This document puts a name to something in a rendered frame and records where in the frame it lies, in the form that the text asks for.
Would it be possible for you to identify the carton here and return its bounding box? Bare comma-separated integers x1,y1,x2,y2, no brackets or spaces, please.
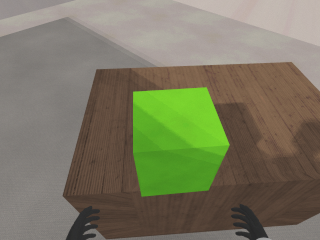
133,87,230,197

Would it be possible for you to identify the left robot hand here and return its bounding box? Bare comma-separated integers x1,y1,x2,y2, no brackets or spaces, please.
66,206,100,240

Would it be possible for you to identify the pedestal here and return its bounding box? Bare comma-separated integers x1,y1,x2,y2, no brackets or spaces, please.
62,62,320,240

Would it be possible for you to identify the right robot hand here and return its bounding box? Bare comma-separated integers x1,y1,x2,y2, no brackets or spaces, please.
231,204,268,240

